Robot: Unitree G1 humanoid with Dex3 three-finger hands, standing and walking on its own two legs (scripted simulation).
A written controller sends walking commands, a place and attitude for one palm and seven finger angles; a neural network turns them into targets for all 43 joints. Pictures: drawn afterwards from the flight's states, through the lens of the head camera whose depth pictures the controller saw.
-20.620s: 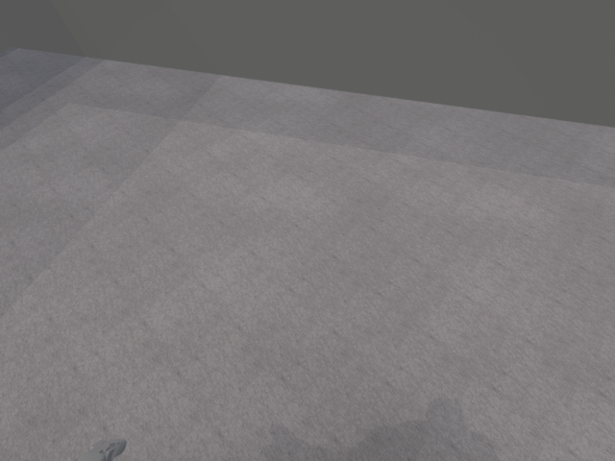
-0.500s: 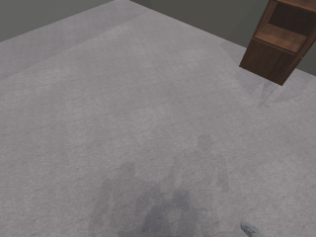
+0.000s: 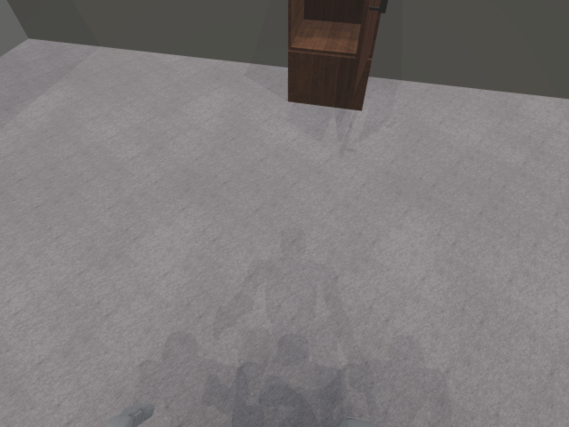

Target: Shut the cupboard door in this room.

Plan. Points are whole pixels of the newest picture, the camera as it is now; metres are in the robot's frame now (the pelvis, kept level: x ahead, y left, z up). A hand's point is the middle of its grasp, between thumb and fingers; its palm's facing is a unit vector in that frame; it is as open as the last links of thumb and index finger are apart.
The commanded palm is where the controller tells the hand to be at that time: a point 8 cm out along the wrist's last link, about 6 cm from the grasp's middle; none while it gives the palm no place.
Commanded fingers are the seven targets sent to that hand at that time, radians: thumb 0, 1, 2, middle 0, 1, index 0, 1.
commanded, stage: turn or walk to find it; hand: left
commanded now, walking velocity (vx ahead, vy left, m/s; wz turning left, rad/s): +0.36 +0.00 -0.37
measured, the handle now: out of the picture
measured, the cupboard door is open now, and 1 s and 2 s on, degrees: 84 84 84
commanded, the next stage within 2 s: stand and wait in 0.80 s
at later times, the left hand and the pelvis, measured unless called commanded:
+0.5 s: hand out of the picture +0.15 +0.13 -0.16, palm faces -0.03 -0.97 -0.24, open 7.3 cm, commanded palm none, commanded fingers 0.00 0.90 0.90 -0.20 -0.30 -0.20 -0.30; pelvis +0.17 -0.06 +0.00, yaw -6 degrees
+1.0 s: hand (232, 240) +0.51 +0.12 -0.16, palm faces -0.15 -0.97 -0.19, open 7.4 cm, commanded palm none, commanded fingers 0.00 0.90 0.90 -0.20 -0.30 -0.20 -0.30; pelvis +0.40 -0.05 +0.00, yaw -10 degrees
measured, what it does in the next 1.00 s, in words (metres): walks ahead: right foot, then left foot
